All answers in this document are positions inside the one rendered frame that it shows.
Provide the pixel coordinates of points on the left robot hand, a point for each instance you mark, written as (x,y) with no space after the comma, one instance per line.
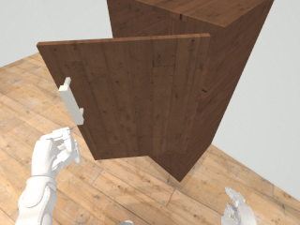
(49,159)

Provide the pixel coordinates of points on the cupboard door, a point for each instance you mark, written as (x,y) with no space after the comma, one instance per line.
(137,93)

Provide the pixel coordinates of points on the handle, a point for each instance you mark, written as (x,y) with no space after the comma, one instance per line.
(70,102)

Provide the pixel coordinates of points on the right robot hand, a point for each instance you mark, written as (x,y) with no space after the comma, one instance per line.
(242,215)

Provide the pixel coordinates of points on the left robot forearm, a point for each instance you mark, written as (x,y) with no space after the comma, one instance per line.
(37,201)

